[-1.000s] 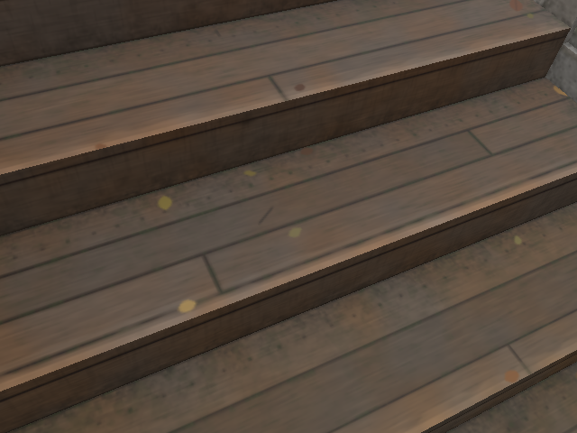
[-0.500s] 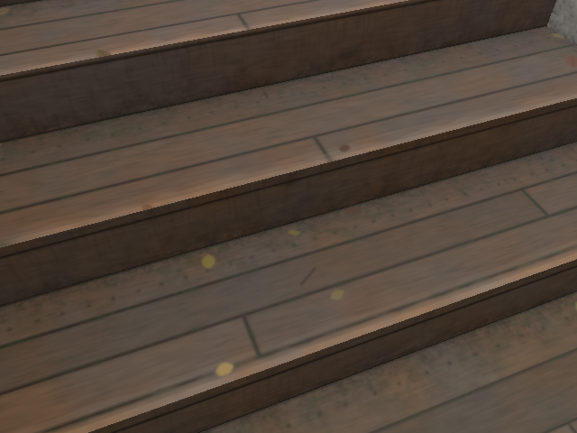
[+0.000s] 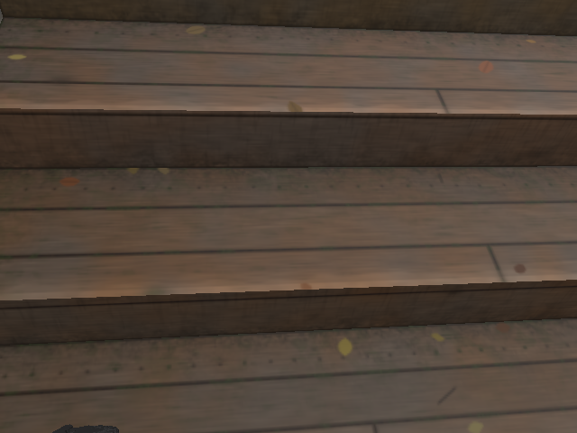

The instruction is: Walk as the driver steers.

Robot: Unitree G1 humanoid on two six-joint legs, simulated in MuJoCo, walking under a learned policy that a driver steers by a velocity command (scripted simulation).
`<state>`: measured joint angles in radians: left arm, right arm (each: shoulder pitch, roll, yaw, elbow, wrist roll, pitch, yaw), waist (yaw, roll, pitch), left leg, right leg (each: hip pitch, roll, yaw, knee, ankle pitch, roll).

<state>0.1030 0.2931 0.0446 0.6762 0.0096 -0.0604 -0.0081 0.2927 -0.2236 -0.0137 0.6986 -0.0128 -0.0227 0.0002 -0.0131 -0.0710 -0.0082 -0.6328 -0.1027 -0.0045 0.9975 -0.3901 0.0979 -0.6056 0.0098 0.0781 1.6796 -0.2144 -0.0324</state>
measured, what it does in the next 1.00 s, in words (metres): climbs, turning right: right foot 0.16 m higher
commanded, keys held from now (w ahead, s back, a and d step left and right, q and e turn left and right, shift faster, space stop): q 0.04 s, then e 0.12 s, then w+e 0.84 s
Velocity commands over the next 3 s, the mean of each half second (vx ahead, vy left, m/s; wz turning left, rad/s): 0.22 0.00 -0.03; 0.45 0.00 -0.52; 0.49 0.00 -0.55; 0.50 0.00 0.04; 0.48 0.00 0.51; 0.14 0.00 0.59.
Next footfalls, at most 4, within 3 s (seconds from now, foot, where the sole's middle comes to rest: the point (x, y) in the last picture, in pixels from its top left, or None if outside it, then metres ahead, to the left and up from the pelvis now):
0.60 right None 0.42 -0.05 -0.55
1.10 left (223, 219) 0.80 0.12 -0.39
1.70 right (403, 198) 0.89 -0.27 -0.39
2.14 left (389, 68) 1.15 -0.24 -0.24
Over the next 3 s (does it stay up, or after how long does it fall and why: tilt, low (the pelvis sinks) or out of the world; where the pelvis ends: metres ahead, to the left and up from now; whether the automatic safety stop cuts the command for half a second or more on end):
stays up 1.37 -0.42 0.69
